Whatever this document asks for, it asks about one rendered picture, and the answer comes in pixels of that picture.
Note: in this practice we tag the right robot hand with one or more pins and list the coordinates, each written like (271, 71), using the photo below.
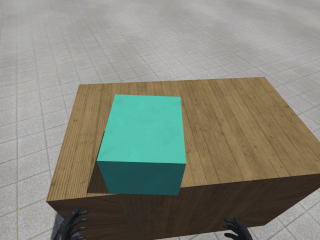
(240, 229)

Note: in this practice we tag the left robot hand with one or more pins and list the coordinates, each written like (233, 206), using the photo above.
(66, 229)

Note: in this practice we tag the carton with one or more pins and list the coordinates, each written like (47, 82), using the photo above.
(143, 147)

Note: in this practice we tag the pedestal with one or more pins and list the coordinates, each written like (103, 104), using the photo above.
(248, 155)

